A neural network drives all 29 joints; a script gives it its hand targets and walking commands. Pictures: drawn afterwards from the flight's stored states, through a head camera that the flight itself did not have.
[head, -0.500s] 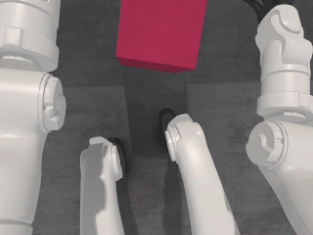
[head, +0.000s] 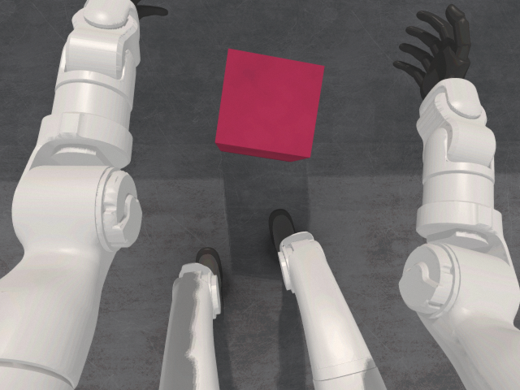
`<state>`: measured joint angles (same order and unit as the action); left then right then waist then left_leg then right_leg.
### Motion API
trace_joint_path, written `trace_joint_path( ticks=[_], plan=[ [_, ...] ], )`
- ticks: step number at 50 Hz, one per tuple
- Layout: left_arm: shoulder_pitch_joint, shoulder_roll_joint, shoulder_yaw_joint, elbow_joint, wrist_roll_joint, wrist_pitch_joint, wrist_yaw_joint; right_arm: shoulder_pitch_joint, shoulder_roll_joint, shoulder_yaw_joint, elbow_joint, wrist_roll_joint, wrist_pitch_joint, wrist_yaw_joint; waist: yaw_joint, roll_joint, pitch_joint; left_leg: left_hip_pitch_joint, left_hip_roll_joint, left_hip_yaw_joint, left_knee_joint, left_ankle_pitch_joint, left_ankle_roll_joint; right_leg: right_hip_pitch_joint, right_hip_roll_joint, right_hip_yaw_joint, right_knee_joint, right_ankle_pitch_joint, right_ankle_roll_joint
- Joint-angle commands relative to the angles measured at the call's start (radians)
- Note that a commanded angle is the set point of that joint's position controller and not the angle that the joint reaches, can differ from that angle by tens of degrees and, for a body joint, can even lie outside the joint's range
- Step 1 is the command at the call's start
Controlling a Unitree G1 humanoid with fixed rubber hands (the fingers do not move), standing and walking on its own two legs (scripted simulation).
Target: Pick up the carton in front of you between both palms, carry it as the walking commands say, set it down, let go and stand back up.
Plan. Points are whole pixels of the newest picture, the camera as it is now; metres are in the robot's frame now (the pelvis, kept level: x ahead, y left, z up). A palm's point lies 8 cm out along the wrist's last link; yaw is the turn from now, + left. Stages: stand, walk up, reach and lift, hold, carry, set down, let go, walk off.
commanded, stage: let go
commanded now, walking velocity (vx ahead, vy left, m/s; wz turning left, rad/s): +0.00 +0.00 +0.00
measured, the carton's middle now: (264, 115) +0.51 -0.13 -0.51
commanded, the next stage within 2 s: stand in 1.46 s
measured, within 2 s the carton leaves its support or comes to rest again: neither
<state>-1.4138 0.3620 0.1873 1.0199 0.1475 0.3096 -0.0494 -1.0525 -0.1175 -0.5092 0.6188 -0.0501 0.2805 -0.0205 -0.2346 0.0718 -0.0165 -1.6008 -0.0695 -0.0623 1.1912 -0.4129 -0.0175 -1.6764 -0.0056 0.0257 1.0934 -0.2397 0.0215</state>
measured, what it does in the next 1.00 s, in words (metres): rises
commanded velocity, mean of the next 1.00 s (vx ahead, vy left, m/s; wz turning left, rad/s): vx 0.00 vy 0.00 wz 0.00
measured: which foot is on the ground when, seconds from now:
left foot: down 0.00-1.00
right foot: down 0.00-1.00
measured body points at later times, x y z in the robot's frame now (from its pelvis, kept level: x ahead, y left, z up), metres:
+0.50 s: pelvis +0.06 -0.03 +0.10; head +0.24 -0.04 +0.51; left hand +0.43 +0.12 +0.00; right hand +0.31 -0.29 +0.01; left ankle +0.04 +0.12 -0.60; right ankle +0.11 -0.13 -0.60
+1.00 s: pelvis +0.10 +0.02 +0.14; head +0.14 +0.01 +0.59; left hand +0.30 +0.24 +0.06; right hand +0.26 -0.23 +0.06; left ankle +0.04 +0.12 -0.60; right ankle +0.11 -0.13 -0.60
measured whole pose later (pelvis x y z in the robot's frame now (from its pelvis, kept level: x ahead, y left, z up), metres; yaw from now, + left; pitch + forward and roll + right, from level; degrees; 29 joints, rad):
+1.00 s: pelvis +0.10 +0.02 +0.14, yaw -3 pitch +3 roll -1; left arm 0.18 0.19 0.05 0.48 0.02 0.04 -0.02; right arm 0.21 -0.21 -0.03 0.43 0.01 0.05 0.08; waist -0.02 0.02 0.04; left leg -0.16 -0.03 -0.06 0.45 -0.33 0.02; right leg -0.27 0.01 0.05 0.41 -0.19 0.03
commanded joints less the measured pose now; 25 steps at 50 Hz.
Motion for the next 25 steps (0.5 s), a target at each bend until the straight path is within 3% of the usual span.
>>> trace_joint_path(
  ticks=[1, 6, 9, 12, 19, 25],
  plan=[
    [-0.09, -0.006, 0.057, -0.165, 0.041, -0.033, 0.034, -0.029, -0.111, 0.018, -0.14, -0.036, -0.039, 0.04, -0.064, 0.107, -1.106, 0.492, -0.061, 0.055, -0.165, 0.337, -0.016, 0.861, 0.063, -0.134, -0.044, 0.544, 0.045],
    [0.169, -0.149, 0.083, -0.387, 0.057, -0.063, 0.13, 0.179, -0.13, 0.101, -0.21, -0.063, -0.066, 0.115, -0.034, 0.088, -1.099, 0.638, -0.064, 0.058, -0.258, 0.389, -0.032, 0.973, 0.068, -0.123, -0.114, 0.533, 0.016],
    [0.314, -0.197, 0.074, -0.506, 0.049, -0.081, 0.187, 0.297, -0.16, 0.16, -0.218, -0.054, -0.085, 0.143, -0.017, 0.06, -0.992, 0.679, -0.065, 0.063, -0.333, 0.285, -0.035, 1.053, 0.058, -0.101, -0.178, 0.45, 0.002],
    [0.449, -0.222, 0.057, -0.565, 0.032, -0.103, 0.214, 0.411, -0.169, 0.227, -0.21, -0.033, -0.11, 0.159, 0.005, 0.022, -0.861, 0.684, -0.06, 0.069, -0.41, 0.165, -0.03, 1.143, 0.044, -0.079, -0.245, 0.357, -0.005],
    [0.769, -0.234, 0.013, -0.529, -0.016, -0.187, 0.2, 0.709, -0.165, 0.344, -0.209, 0.017, -0.186, 0.163, 0.051, -0.073, -0.61, 0.686, -0.038, 0.083, -0.516, 0.068, -0.012, 1.343, 0.026, -0.018, -0.365, 0.272, 0.002],
    [0.993, -0.192, -0.012, -0.498, -0.039, -0.253, 0.162, 0.937, -0.153, 0.426, -0.278, 0.065, -0.233, 0.132, 0.086, -0.131, -0.515, 0.772, -0.025, 0.07, -0.571, 0.103, 0.004, 1.51, 0.015, 0.025, -0.419, 0.407, 0.015]
  ],
)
